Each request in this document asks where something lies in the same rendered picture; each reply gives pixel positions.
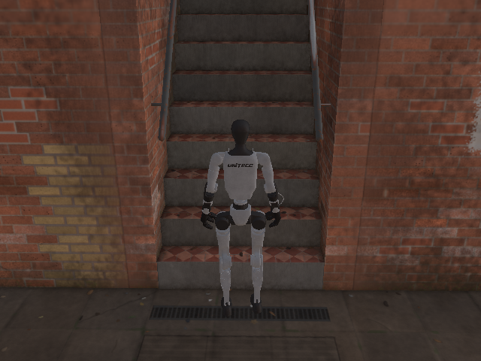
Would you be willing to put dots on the stairs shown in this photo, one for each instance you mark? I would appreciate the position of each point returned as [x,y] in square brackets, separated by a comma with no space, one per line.
[242,60]

